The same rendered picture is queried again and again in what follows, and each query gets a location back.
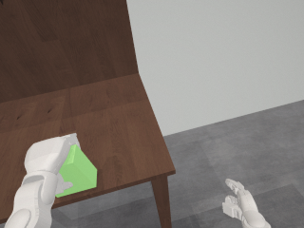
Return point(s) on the left robot hand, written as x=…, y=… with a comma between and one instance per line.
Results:
x=49, y=155

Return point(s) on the sponge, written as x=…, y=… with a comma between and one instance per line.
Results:
x=79, y=170

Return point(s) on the right robot hand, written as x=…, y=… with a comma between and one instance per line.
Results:
x=234, y=207

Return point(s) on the right robot forearm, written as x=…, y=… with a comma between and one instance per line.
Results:
x=253, y=219

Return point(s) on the table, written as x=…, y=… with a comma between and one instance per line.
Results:
x=70, y=66

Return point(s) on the left robot forearm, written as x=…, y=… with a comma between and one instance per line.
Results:
x=33, y=201

